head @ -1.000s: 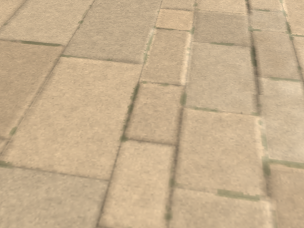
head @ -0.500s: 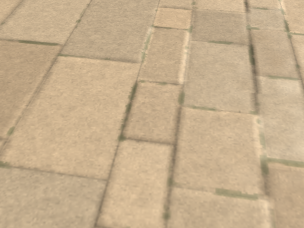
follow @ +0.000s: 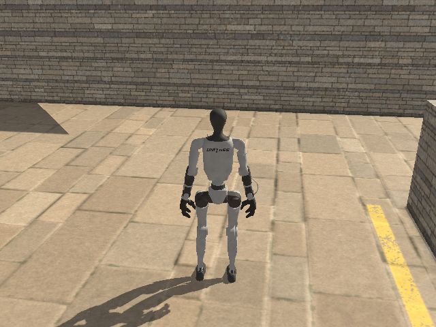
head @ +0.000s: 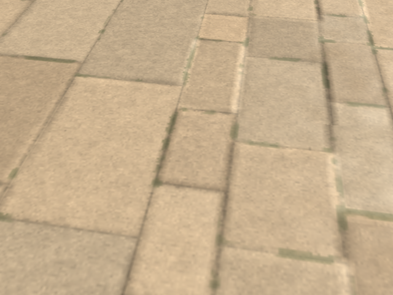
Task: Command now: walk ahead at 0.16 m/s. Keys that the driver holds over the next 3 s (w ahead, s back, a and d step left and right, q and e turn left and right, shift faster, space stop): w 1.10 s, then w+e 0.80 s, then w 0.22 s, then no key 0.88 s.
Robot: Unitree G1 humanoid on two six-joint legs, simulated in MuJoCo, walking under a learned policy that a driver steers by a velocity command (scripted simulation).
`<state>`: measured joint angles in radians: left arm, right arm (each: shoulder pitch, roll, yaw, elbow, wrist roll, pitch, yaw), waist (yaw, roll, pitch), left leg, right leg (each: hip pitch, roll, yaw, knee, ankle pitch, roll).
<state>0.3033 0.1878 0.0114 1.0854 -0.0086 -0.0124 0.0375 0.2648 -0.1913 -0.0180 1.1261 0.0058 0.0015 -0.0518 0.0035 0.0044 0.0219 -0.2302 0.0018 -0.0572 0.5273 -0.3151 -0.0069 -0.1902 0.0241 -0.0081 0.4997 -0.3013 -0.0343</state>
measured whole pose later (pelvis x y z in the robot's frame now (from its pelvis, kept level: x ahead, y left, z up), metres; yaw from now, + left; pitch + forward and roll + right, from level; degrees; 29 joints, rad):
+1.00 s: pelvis +0.45 +0.00 +0.01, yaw +0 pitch +1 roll -2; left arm 0.35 0.23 0.05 1.01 0.00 -0.10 -0.02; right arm 0.13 -0.26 -0.07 0.89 0.01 -0.09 -0.02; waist 0.06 0.04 0.00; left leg -0.70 0.16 -0.04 0.89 -0.07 0.02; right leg -0.08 0.08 -0.07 0.22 -0.16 -0.08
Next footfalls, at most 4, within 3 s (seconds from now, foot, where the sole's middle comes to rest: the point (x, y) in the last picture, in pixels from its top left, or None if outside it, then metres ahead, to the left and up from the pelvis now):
0.68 right None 0.47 -0.08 -0.77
1.22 left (163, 225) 0.78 0.16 -0.77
1.78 right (236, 175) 1.02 -0.13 -0.77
2.28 left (223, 115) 1.39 -0.09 -0.77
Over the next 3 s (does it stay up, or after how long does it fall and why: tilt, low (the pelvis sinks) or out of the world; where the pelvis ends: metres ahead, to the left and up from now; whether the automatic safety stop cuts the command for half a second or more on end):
stays up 1.28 -0.17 0.00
